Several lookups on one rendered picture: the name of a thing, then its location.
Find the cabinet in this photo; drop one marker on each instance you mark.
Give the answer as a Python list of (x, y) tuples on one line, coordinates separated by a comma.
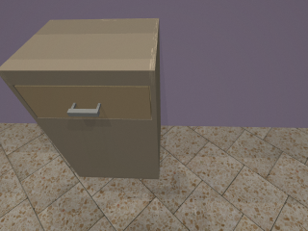
[(96, 52)]

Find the handle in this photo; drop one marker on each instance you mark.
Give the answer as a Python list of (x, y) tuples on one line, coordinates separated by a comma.
[(84, 112)]

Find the drawer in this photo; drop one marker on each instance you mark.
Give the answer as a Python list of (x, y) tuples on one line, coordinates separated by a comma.
[(123, 102)]

